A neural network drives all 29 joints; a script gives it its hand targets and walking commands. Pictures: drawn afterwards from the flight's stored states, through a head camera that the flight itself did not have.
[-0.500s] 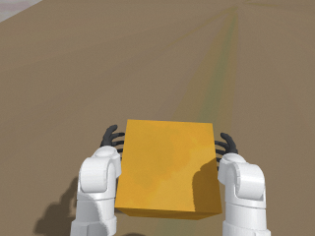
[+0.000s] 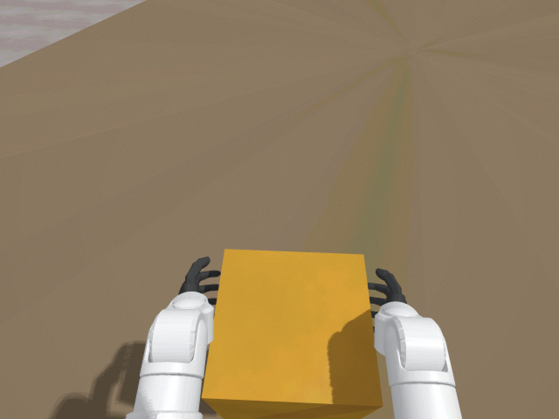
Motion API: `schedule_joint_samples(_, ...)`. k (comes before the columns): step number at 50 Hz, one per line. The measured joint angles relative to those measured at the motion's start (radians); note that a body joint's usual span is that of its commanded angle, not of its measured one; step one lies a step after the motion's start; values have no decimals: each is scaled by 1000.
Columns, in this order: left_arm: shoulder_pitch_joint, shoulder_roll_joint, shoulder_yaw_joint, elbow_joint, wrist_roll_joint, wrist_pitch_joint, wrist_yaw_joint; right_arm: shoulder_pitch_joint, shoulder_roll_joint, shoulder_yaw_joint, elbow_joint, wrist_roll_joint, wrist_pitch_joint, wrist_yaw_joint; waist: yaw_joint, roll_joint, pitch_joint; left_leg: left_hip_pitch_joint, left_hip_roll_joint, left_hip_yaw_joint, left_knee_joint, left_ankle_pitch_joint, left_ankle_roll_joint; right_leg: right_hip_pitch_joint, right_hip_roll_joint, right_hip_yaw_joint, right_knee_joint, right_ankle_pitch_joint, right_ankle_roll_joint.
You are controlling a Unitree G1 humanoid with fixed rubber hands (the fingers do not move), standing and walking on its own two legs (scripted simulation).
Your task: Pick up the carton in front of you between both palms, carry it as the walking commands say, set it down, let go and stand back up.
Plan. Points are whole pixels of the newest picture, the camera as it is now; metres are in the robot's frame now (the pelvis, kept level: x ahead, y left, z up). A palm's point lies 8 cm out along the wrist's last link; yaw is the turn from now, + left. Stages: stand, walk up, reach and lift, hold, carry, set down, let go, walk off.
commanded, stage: carry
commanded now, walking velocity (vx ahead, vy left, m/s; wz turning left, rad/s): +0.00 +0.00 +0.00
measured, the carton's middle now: (289, 344) +0.29 +0.00 -0.06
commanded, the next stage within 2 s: none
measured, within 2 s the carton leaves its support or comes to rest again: neither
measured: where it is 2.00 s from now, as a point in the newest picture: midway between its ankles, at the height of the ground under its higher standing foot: outside the picture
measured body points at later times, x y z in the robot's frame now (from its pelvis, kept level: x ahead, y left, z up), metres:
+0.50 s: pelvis +0.00 +0.01 +0.00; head +0.01 +0.02 +0.45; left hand +0.31 +0.16 +0.03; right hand +0.30 -0.14 +0.02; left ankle -0.10 +0.11 -0.74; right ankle -0.03 -0.10 -0.73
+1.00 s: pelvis -0.05 +0.00 -0.01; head -0.08 +0.00 +0.44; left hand +0.25 +0.16 +0.02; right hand +0.25 -0.14 +0.02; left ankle -0.10 +0.11 -0.74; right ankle -0.03 -0.11 -0.74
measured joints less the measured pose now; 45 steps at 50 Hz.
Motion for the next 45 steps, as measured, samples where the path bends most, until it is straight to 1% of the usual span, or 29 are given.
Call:
schedule_joint_samples(5,12,2,-4,42,11,-87,-8,11,-2,4,43,-15,-87,12,5,5,15,8,1,9,-2,7,1,28,2,0,-41,-1,2)
schedule_joint_samples(7,13,2,-3,64,22,-128,-20,16,-3,-1,60,-26,-127,28,5,7,20,15,0,12,-16,10,1,27,1,0,-43,6,-1)
schedule_joint_samples(9,18,3,6,82,38,-169,-52,25,-5,-10,72,-39,-167,61,4,7,23,30,-3,14,-50,12,2,23,-1,0,-36,15,-3)
schedule_joint_samples(12,35,7,24,91,59,-227,-106,44,-8,-24,80,-56,-227,129,-1,5,32,44,-5,19,-76,17,9,20,-4,-1,-26,23,1)
schedule_joint_samples(14,46,9,34,99,68,-262,-126,52,-9,-25,94,-63,-263,156,-2,5,38,43,-4,20,-65,16,14,40,-1,0,-54,14,5)
schedule_joint_samples(16,48,9,46,112,72,-290,-137,52,-9,-28,110,-68,-293,170,-1,6,44,35,-1,20,-38,10,14,65,4,1,-94,1,5)
schedule_joint_samples(19,37,7,49,126,67,-320,-141,48,-9,-40,117,-72,-323,171,2,10,54,22,2,17,-9,-3,9,67,7,4,-99,-9,-2)
schedule_joint_samples(21,34,6,42,123,61,-326,-139,53,-10,-44,103,-69,-329,166,2,10,55,42,-4,14,-55,-16,10,55,4,7,-81,-11,-4)
schedule_joint_samples(23,35,7,35,103,54,-323,-133,56,-10,-42,80,-60,-326,161,0,7,57,53,-9,15,-92,-25,17,33,-1,10,-50,-14,-1)
schedule_joint_samples(25,45,9,31,76,52,-316,-129,58,-10,-32,63,-53,-320,161,-3,3,57,47,-10,16,-87,-32,27,15,-6,13,-21,-18,4)
schedule_joint_samples(28,66,12,33,57,55,-302,-132,68,-11,-16,59,-51,-309,170,-1,2,47,37,-8,18,-57,-47,32,35,-1,18,-50,-41,9)
schedule_joint_samples(30,70,12,34,62,55,-294,-135,72,-12,-13,64,-55,-302,172,3,5,43,24,-4,19,-24,-59,29,43,1,19,-62,-57,8)
schedule_joint_samples(33,69,12,27,82,52,-289,-139,81,-14,-19,68,-62,-293,168,7,14,39,16,-1,16,-3,-72,25,33,0,17,-38,-62,5)
schedule_joint_samples(37,65,12,27,100,55,-287,-141,78,-13,-24,79,-67,-288,166,7,11,35,15,-6,19,-5,-93,35,12,-9,20,2,-78,6)
schedule_joint_samples(45,53,10,41,128,62,-283,-146,62,-11,-35,111,-75,-284,170,6,4,35,-2,-5,24,17,-73,35,-1,-12,23,12,-54,-2)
